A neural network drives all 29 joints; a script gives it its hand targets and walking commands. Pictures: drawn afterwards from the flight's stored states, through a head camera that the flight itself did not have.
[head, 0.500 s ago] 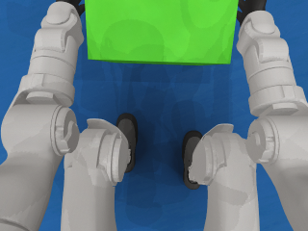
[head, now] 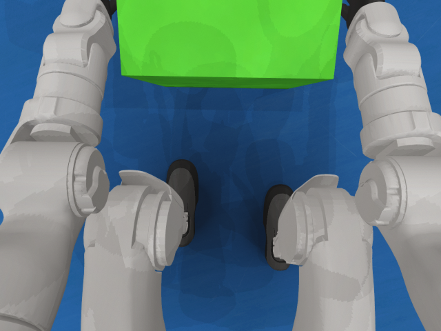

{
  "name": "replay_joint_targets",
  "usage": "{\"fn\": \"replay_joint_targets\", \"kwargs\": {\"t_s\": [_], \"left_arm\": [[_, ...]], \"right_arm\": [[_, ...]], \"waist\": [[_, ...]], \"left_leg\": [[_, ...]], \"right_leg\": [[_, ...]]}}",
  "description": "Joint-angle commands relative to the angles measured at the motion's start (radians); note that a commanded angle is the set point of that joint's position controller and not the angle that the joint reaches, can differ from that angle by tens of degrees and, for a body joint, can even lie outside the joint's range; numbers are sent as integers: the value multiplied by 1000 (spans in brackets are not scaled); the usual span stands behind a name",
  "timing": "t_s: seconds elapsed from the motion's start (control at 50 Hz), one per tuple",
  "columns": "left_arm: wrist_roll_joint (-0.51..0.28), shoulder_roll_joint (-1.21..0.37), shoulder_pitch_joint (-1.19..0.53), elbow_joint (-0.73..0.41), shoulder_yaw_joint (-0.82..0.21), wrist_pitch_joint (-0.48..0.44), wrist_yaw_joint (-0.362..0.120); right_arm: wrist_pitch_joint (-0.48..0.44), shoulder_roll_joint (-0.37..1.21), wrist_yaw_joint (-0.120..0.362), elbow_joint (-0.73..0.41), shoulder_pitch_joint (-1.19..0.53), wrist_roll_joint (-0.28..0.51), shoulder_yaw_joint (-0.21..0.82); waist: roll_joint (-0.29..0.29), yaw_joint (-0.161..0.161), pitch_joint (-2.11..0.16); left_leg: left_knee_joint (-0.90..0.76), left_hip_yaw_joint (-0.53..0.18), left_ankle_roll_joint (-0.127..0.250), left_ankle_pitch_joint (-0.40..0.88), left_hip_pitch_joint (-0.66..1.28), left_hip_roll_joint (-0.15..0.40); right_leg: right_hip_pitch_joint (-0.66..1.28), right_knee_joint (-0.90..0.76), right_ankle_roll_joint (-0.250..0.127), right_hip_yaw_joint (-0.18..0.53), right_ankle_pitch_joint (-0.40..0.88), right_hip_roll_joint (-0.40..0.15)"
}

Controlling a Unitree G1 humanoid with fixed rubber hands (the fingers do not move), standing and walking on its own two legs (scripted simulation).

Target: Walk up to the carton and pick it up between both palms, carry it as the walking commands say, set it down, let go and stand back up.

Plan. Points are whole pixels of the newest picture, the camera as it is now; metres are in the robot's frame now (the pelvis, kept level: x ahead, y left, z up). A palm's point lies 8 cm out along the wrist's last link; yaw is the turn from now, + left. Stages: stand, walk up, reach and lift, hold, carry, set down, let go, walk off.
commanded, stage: set down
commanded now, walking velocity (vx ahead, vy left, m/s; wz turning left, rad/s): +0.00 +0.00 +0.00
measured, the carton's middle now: (227, 24) +0.54 +0.03 -0.23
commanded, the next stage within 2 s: none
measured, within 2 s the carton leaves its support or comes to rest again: neither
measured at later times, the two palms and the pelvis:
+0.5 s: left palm out of the picture +0.54 +0.21 -0.15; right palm (363, 5) +0.55 -0.15 -0.16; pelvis +0.01 +0.00 +0.00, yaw +0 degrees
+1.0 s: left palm (93, 12) +0.53 +0.22 -0.17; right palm (370, 19) +0.54 -0.16 -0.17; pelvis +0.01 +0.00 +0.01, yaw +0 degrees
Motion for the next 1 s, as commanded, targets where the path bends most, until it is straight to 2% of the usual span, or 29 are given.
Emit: {"fn": "replay_joint_targets", "kwargs": {"t_s": [0.0, 0.2, 0.38, 0.5, 0.58, 0.64, 0.68, 0.74, 0.76, 0.84, 0.98], "left_arm": [[-50, -881, -477, -135, -262, -15, -252], [-36, -877, -414, -95, -236, -12, -270], [-26, -846, -398, -81, -215, -15, -276], [-18, -761, -382, -64, -187, -26, -257], [-13, -650, -366, -41, -158, -44, -224], [-12, -494, -334, -13, -125, -67, -178], [-12, -318, -300, 8, -91, -89, -128], [-21, 28, -209, 24, -20, -133, -27], [-30, 71, -203, 21, -14, -142, -4], [-82, 112, -206, -5, -55, -165, 37], [-123, 152, -180, -8, -70, -178, 45]], "right_arm": [[-27, 830, 256, -140, -498, 55, 287], [-13, 843, 263, -117, -433, 19, 280], [-11, 832, 259, -108, -407, 2, 265], [-22, 747, 238, -94, -393, -3, 242], [-40, 633, 206, -76, -381, -4, 218], [-60, 481, 164, -54, -346, -3, 187], [-79, 312, 119, -33, -299, -1, 154], [-112, -40, 21, -16, -221, 19, 92], [-120, -84, -2, -9, -223, 34, 87], [-149, -152, -40, -24, -217, 90, 104], [-162, -194, -42, -25, -204, 137, 136]], "waist": [[-9, -14, -1048], [-36, -15, -990], [-32, -12, -949], [-29, -8, -946], [-24, -8, -953], [-20, -11, -963], [-14, -12, -978], [-1, -15, -1029], [4, -17, -1052], [36, -11, -1112], [14, 3, -1135]], "left_leg": [[-87, 22, -7, 158, 709, -87], [-71, 24, -7, 161, 646, -85], [-62, 30, -10, 137, 609, -82], [-60, 33, -15, 130, 619, -78], [-62, 34, -19, 124, 645, -74], [-63, 35, -24, 121, 671, -69], [-67, 35, -29, 121, 696, -63], [-81, 22, -40, 144, 758, -49], [-83, 12, -41, 163, 779, -46], [-70, -5, -45, 252, 848, -38], [-67, -11, -42, 270, 846, -23]], "right_leg": [[325, -225, -17, -42, 170, 53], [332, -219, -16, -32, 195, 50], [352, -221, -14, -24, 189, 50], [368, -218, -9, -27, 180, 45], [384, -217, -3, -30, 170, 38], [401, -217, 2, -33, 164, 29], [420, -219, 7, -33, 161, 21], [449, -231, 17, -32, 160, 6], [452, -232, 19, -28, 170, 4], [439, -224, 17, -15, 226, 1], [423, -226, 18, -8, 240, -10]]}}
